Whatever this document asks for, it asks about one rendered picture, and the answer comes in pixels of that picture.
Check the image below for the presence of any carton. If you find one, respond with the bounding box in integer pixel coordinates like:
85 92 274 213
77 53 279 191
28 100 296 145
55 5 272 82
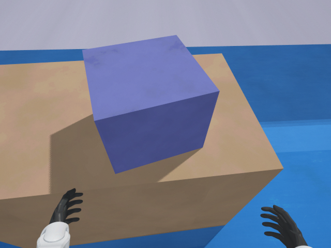
82 35 220 174

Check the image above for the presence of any robot right hand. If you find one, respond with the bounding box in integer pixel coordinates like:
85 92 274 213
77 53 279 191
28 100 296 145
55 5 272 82
260 205 308 248

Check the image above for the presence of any robot left hand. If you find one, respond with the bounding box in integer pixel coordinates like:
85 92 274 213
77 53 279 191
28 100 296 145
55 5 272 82
49 188 83 224

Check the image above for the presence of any robot left forearm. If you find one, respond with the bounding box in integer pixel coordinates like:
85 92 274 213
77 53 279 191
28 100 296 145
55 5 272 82
37 222 70 248

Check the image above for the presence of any pedestal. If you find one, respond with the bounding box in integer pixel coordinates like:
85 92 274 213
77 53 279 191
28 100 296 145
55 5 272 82
0 53 283 248

